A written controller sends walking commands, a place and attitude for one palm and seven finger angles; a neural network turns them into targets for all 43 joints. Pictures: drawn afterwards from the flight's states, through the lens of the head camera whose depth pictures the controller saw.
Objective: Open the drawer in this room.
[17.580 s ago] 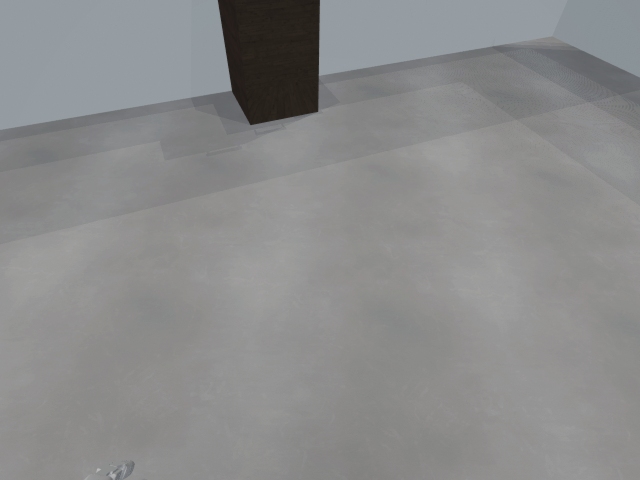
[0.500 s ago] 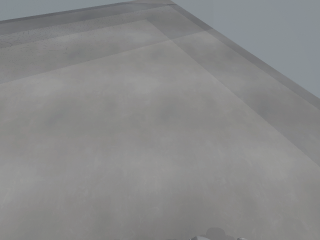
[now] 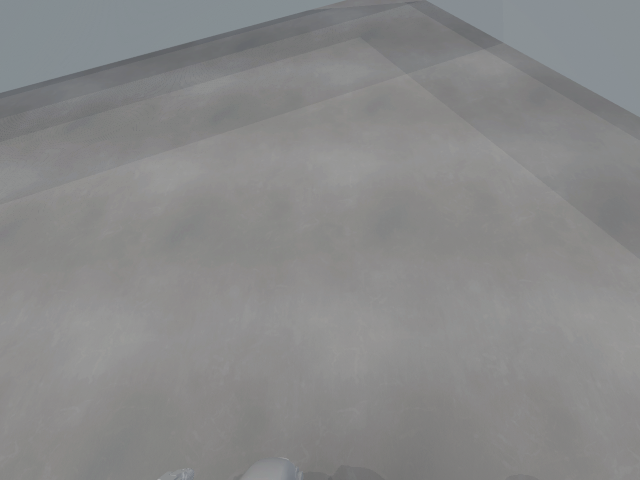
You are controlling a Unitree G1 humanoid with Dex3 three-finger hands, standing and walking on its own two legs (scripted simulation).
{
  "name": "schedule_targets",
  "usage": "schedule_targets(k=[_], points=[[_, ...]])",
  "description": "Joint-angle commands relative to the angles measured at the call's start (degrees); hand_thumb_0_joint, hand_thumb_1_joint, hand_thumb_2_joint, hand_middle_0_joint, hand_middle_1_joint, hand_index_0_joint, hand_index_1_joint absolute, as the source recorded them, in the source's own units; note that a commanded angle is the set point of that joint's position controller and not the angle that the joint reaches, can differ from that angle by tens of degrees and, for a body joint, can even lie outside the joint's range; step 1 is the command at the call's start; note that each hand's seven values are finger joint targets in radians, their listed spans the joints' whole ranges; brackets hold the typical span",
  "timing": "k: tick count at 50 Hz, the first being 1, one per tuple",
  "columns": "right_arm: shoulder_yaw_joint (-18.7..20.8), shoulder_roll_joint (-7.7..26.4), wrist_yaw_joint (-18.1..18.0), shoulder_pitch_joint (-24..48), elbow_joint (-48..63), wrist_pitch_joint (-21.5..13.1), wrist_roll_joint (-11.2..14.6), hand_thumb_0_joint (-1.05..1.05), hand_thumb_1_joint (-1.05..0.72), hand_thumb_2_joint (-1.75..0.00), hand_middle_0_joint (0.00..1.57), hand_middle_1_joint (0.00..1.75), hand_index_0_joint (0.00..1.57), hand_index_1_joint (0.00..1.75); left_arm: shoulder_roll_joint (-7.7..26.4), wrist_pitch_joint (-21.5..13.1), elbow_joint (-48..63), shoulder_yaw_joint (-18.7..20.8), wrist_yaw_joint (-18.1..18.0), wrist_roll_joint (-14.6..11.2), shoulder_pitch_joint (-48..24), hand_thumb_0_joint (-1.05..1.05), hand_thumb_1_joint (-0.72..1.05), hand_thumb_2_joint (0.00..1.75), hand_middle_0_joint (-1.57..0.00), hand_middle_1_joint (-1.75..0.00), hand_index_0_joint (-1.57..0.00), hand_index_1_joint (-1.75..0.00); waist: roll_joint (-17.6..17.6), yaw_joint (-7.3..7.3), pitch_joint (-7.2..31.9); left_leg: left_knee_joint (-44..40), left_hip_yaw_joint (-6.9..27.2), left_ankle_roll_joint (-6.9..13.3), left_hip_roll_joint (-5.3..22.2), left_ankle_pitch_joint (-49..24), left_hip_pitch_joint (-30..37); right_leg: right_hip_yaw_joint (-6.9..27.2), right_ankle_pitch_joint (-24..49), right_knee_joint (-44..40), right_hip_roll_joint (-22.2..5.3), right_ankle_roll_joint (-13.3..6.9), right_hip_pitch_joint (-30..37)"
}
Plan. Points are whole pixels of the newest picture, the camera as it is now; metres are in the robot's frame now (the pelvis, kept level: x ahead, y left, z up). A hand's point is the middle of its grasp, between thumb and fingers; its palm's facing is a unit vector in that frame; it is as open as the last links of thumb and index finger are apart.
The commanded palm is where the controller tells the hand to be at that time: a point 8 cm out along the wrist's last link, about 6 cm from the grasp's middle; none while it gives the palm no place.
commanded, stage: turn or walk to find it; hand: left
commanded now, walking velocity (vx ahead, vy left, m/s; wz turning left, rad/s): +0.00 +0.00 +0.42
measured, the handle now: out of the picture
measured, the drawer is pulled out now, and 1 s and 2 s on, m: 0.00 0.00 0.00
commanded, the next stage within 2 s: none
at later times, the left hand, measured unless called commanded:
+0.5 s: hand out of the picture -0.05 +0.27 -0.18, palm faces +0.27 -0.94 -0.22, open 7.4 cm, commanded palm none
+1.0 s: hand out of the picture +0.04 +0.24 -0.15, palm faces +0.36 -0.89 -0.28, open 7.4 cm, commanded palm none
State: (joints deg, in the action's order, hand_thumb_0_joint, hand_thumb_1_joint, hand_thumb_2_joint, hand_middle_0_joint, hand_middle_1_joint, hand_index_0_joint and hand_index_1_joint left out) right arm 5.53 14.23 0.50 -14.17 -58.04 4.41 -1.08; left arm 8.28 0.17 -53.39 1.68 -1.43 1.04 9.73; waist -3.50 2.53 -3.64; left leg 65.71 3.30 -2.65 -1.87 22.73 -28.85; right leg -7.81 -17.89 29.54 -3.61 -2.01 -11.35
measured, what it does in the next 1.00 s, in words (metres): steps on the spot, turning left: left foot, then right foot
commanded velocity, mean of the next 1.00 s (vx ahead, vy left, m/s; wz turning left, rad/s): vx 0.00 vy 0.00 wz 0.42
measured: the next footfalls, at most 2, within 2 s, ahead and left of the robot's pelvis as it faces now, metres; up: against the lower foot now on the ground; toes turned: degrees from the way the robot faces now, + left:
left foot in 0.34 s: +0.01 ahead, +0.15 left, +0.00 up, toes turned +14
right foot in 0.96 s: +0.04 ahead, -0.07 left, +0.00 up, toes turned +21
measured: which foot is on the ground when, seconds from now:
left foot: up 0.00-0.32, down 0.34-0.96, up 0.98-1.00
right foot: down 0.00-0.34, up 0.36-0.94, down 0.96-1.00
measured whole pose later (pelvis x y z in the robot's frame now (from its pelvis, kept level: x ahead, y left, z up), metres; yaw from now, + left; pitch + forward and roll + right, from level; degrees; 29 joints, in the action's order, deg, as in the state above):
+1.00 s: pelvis -0.01 +0.01 -0.01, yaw +23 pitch +1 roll +1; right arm 4.4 12.3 -0.2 -16.6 -58.3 2.9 -0.6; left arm 10.0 0.5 -52.3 1.9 -1.4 0.8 5.3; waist -3.3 3.1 -3.1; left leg 35.9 7.2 0.0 -5.1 19.1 -20.4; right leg -3.0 -18.3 31.4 -0.6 -0.8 -14.3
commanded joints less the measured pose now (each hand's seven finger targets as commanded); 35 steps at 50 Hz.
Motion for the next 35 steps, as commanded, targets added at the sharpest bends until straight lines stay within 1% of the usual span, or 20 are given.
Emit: schedule_targets(k=[1, 4, 9, 10, 12, 13, 14, 15, 16, 17, 18, 19, 20, 21, 23, 24, 25, 26, 27, 35], points=[[0.4, 2.9, 0.1, 0.9, 3.6, -1.0, -0.2, 0.00, -0.90, -0.90, 0.20, 0.30, 0.20, 0.30, 10.6, -1.4, 2.8, 2.6, -0.7, -0.1, 2.9, 0.00, 0.90, 0.90, -0.20, -0.30, -0.20, -0.30, 13.1, -2.50, 1.0, 3.8, -0.3, -1.6, 3.0, -2.8, -4.5, 7.3, 25.1, -10.9, -14.0, -3.4, 4.4], [0.0, 2.6, 0.0, 3.4, 4.2, -0.9, -0.2, 0.00, -0.90, -0.90, 0.20, 0.30, 0.20, 0.30, 11.9, -1.2, 2.1, 3.0, -0.6, 0.2, 4.9, 0.00, 0.90, 0.90, -0.20, -0.30, -0.20, -0.30, 12.6, -3.35, 1.0, -0.5, -1.4, -2.0, 3.7, -0.7, -3.9, 7.2, 25.1, -10.6, -15.4, -4.7, 5.8], [-1.3, 1.5, 0.0, 8.4, 5.7, -1.9, 0.3, 0.00, -0.90, -0.90, 0.20, 0.30, 0.20, 0.30, 14.1, -0.7, 0.6, 3.7, -0.5, 0.7, 8.4, 0.00, 0.90, 0.90, -0.20, -0.30, -0.20, -0.30, 13.7, -5.60, 3.5, -16.2, -5.6, -1.4, 3.5, 3.3, 0.8, 4.8, 36.1, -6.2, -16.2, -5.8, 10.4], [-1.5, 1.5, 0.0, 9.0, 5.9, -2.0, 0.5, 0.00, -0.90, -0.90, 0.20, 0.30, 0.20, 0.30, 14.4, -0.6, 0.3, 3.8, -0.4, 0.7, 9.0, 0.00, 0.90, 0.90, -0.20, -0.30, -0.20, -0.30, 15.0, -6.07, 3.5, -18.2, -6.4, -1.0, 3.3, 3.5, 2.6, 5.0, 36.7, -5.8, -16.5, -5.9, 9.6], [-1.6, 1.6, -0.1, 8.5, 6.2, -2.3, 0.7, 0.00, -0.90, -0.90, 0.20, 0.30, 0.20, 0.30, 15.1, -0.4, 0.0, 4.0, -0.3, 0.8, 8.7, 0.00, 0.90, 0.90, -0.20, -0.30, -0.20, -0.30, 15.9, -5.69, 4.4, -23.2, -7.5, -0.3, 2.9, 3.0, 6.0, 4.6, 36.7, -4.4, -17.0, -5.7, 9.0], [-1.7, 1.8, -0.2, 7.4, 6.0, -2.5, 0.7, 0.00, -0.90, -0.90, 0.20, 0.30, 0.20, 0.30, 15.3, -0.3, 0.0, 4.1, -0.3, 0.7, 7.7, 0.00, 0.90, 0.90, -0.20, -0.30, -0.20, -0.30, 15.7, -4.80, 4.9, -26.5, -8.1, 0.0, 2.8, 1.1, 7.7, 3.7, 36.2, -3.2, -16.9, -4.9, 8.9], [-1.6, 2.2, -0.2, 6.4, 5.7, -2.7, 0.6, 0.00, -0.90, -0.90, 0.20, 0.30, 0.20, 0.30, 15.4, -0.2, 0.0, 4.1, -0.2, 0.6, 7.0, 0.00, 0.90, 0.90, -0.20, -0.30, -0.20, -0.30, 15.7, -4.02, 5.1, -30.7, -8.6, 0.3, 2.6, -2.5, 11.4, 2.7, 33.5, -1.8, -16.6, -3.7, 6.7], [-1.5, 3.2, -0.1, 4.3, 5.4, -3.0, 0.5, 0.00, -0.90, -0.90, 0.20, 0.30, 0.20, 0.30, 15.3, 0.0, 0.1, 4.1, -0.2, 0.2, 5.8, 0.00, 0.90, 0.90, -0.20, -0.30, -0.20, -0.30, 13.8, -2.42, 5.9, -37.1, -8.4, 0.8, 3.0, -8.8, 16.8, 0.9, 28.6, 1.2, -15.7, -1.7, 3.5], [-0.9, 6.0, 0.0, 1.4, 4.9, -3.7, 0.4, 0.00, -0.90, -0.90, 0.20, 0.30, 0.20, 0.30, 14.0, 0.4, 0.5, 3.9, -0.1, -0.3, 5.3, 0.00, 0.90, 0.90, -0.20, -0.30, -0.20, -0.30, 5.9, -0.71, 8.0, -43.3, -3.5, 2.0, 6.6, -17.5, 25.2, -1.6, 19.8, 9.2, -13.3, 1.1, -2.9], [0.6, 12.0, -0.3, -0.9, 5.1, -4.1, -0.1, 0.00, -0.90, -0.90, 0.20, 0.30, 0.20, 0.30, 10.0, 0.8, 2.3, 3.1, 0.2, -0.7, 6.4, 0.00, 0.90, 0.90, -0.20, -0.30, -0.20, -0.30, -12.8, 0.23, 9.1, -44.8, 16.1, 8.6, 21.3, -37.7, 33.3, -3.9, -10.1, 21.4, -5.0, 5.8, -17.9], [1.1, 14.3, -0.7, -3.7, 3.9, -3.4, 0.3, 0.00, -0.90, -0.90, 0.20, 0.30, 0.20, 0.30, 9.3, 1.4, 3.5, 2.1, -0.2, -0.3, 3.0, 0.00, 0.90, 0.90, -0.20, -0.30, -0.20, -0.30, -12.2, 1.76, 9.3, -45.2, 18.1, 13.7, 26.0, -48.0, 30.2, 1.7, -21.8, 28.3, -3.2, 6.0, -18.7], [0.6, 12.7, -1.2, -2.0, 3.6, -3.3, 0.1, 0.00, -0.90, -0.90, 0.20, 0.30, 0.20, 0.30, 10.2, 2.1, 2.7, 2.4, -0.5, -0.2, 1.6, 0.00, 0.90, 0.90, -0.20, -0.30, -0.20, -0.30, -10.4, 1.20, 7.6, -46.2, 14.5, 13.7, 24.0, -40.2, 26.3, 5.0, -19.4, 31.4, -4.2, 5.4, -17.4], [0.2, 11.1, -1.6, 1.2, 4.6, -3.4, 0.0, 0.00, -0.90, -0.90, 0.20, 0.30, 0.20, 0.30, 10.4, 2.3, 2.3, 2.6, -0.3, -0.2, 0.8, 0.00, 0.90, 0.90, -0.20, -0.30, -0.20, -0.30, -11.6, 0.31, 4.9, -47.4, 14.1, 13.1, 21.2, -34.8, 23.3, 6.0, -15.6, 33.0, -4.3, 5.6, -18.8], [-0.3, 9.7, -1.9, 4.1, 5.6, -3.4, -0.1, 0.00, -0.90, -0.90, 0.20, 0.30, 0.20, 0.30, 10.9, 2.2, 1.6, 2.9, 0.2, 0.0, 0.9, 0.00, 0.90, 0.90, -0.20, -0.30, -0.20, -0.30, -9.2, -0.86, 3.1, -47.1, 12.2, 12.4, 19.1, -31.9, 22.1, 6.4, -11.6, 34.6, -4.2, 5.7, -19.8], [-0.9, 8.5, -1.9, 5.4, 6.1, -3.9, 0.0, 0.00, -0.90, -0.90, 0.20, 0.30, 0.20, 0.30, 10.7, 1.9, 0.4, 3.0, 0.7, 0.1, 2.6, 0.00, 0.90, 0.90, -0.20, -0.30, -0.20, -0.30, -5.5, -2.20, 3.0, -47.2, 9.1, 11.1, 16.2, -33.4, 22.4, 6.4, -6.6, 35.9, -3.4, 6.3, -19.6], [-0.9, 8.3, -1.9, 4.8, 6.1, -4.1, 0.1, 0.00, -0.90, -0.90, 0.20, 0.30, 0.20, 0.30, 10.7, 1.9, -0.1, 2.9, 0.8, 0.1, 3.1, 0.00, 0.90, 0.90, -0.20, -0.30, -0.20, -0.30, -3.4, -2.28, 4.1, -47.1, 8.5, 10.8, 15.3, -34.4, 23.5, 6.4, -5.2, 36.1, -3.0, 6.5, -19.6], [-0.8, 8.4, -1.9, 4.2, 6.1, -4.3, 0.3, 0.00, -0.90, -0.90, 0.20, 0.30, 0.20, 0.30, 10.6, 1.8, -0.1, 2.9, 0.8, 0.1, 3.1, 0.00, 0.90, 0.90, -0.20, -0.30, -0.20, -0.30, -2.9, -2.26, 4.6, -47.1, 8.0, 10.6, 14.9, -35.4, 24.1, 6.5, -4.3, 35.9, -2.9, 6.8, -19.6], [-0.8, 8.2, -1.9, 3.5, 6.0, -4.4, 0.4, 0.00, -0.90, -0.90, 0.20, 0.30, 0.20, 0.30, 10.7, 1.8, 0.0, 3.0, 0.8, 0.1, 2.7, 0.00, 0.90, 0.90, -0.20, -0.30, -0.20, -0.30, -2.1, -2.17, 4.5, -47.7, 8.0, 10.2, 14.5, -34.7, 23.7, 6.5, -3.4, 35.9, -2.9, 6.9, -19.3], [-0.8, 8.2, -1.9, 3.1, 5.9, -4.5, 0.4, 0.00, -0.90, -0.90, 0.20, 0.30, 0.20, 0.30, 10.6, 1.8, 0.2, 2.9, 0.7, 0.1, 2.9, 0.00, 0.90, 0.90, -0.20, -0.30, -0.20, -0.30, -2.9, -2.36, 5.3, -47.6, 8.4, 10.2, 14.3, -35.7, 25.1, 7.0, -2.8, 35.6, -2.8, 7.4, -19.9], [-0.2, 7.6, -1.7, -0.8, 5.1, -4.4, 0.0, 0.00, -0.90, -0.90, 0.20, 0.30, 0.20, 0.30, 10.1, 1.8, 2.6, 2.7, 0.2, -0.1, -2.3, 0.00, 0.90, 0.90, -0.20, -0.30, -0.20, -0.30, -3.9, -0.83, 5.0, -47.6, 14.6, 12.3, 14.7, -32.1, 24.8, 8.0, -4.5, 29.7, -1.9, 7.8, -19.5]])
